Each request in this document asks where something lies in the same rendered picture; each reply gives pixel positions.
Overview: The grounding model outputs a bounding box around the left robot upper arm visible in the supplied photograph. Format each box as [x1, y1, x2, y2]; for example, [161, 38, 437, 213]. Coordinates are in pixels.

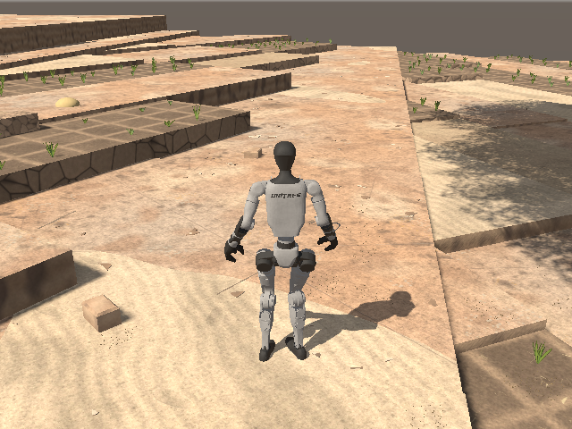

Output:
[240, 181, 267, 231]

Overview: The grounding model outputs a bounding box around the left robot forearm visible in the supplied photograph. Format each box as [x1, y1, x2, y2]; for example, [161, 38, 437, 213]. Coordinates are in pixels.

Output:
[228, 216, 248, 248]

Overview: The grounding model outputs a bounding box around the right robot forearm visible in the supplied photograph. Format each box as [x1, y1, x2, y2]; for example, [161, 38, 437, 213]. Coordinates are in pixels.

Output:
[321, 213, 336, 240]

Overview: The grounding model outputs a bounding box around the right robot upper arm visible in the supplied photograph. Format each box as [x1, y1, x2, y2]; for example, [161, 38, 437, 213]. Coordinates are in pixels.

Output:
[304, 180, 330, 227]

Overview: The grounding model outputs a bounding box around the robot right foot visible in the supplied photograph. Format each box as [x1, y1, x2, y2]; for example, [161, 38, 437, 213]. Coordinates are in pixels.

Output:
[285, 337, 307, 360]

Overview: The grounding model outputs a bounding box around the robot torso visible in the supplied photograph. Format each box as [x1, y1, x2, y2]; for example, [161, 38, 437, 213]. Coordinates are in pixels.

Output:
[265, 176, 307, 268]

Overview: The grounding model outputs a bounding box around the right robot hand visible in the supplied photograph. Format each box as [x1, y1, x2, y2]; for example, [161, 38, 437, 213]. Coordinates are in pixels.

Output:
[317, 236, 338, 251]

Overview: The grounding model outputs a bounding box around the left robot hand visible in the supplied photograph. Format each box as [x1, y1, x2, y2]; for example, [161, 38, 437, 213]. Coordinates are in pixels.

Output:
[224, 240, 244, 263]

